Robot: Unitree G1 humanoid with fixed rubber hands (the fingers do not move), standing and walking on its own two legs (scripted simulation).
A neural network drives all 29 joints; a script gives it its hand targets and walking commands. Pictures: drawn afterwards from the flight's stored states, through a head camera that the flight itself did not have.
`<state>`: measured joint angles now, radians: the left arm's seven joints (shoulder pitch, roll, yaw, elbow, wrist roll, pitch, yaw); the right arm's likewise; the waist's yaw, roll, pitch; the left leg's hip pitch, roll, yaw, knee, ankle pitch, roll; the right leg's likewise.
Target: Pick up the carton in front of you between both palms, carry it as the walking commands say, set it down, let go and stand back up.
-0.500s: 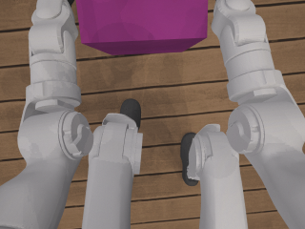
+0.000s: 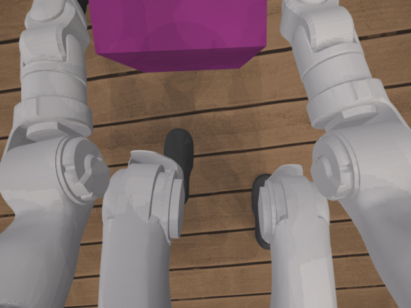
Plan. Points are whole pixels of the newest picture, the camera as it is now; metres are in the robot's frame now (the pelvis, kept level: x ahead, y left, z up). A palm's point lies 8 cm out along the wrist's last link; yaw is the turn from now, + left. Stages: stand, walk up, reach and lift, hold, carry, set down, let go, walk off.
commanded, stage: set down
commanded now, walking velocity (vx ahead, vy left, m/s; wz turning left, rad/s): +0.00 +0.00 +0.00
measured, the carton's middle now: out of the picture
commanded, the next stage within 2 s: let go in 1.96 s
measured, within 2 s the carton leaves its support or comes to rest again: rests again in 0.20 s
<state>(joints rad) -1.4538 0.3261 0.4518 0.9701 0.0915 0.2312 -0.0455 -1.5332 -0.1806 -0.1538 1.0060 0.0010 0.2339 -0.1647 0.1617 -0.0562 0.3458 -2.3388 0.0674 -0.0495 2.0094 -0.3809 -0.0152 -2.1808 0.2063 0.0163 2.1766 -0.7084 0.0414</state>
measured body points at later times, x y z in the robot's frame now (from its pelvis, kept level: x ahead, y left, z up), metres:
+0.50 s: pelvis -0.01 +0.00 -0.01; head +0.38 +0.04 +0.21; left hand +0.51 +0.31 -0.19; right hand +0.58 +0.00 -0.20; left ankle +0.15 +0.14 -0.36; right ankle +0.07 -0.11 -0.36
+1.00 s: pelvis -0.01 +0.01 -0.01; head +0.38 +0.05 +0.20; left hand +0.52 +0.34 -0.19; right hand +0.60 -0.04 -0.19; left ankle +0.15 +0.14 -0.36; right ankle +0.07 -0.11 -0.36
